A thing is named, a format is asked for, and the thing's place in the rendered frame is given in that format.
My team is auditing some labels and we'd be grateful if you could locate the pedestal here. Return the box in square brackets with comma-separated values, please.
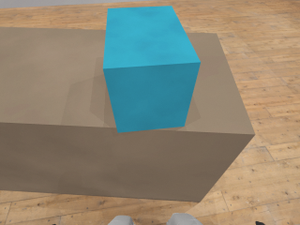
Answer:
[0, 26, 256, 203]

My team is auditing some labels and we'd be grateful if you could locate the robot thigh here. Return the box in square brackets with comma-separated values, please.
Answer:
[166, 213, 203, 225]
[108, 215, 136, 225]

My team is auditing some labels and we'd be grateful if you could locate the right robot thigh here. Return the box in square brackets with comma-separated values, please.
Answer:
[166, 213, 203, 225]

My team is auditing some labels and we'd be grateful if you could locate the carton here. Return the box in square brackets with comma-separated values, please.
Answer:
[103, 6, 201, 133]

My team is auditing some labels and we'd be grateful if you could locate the left robot thigh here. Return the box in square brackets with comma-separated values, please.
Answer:
[108, 215, 136, 225]

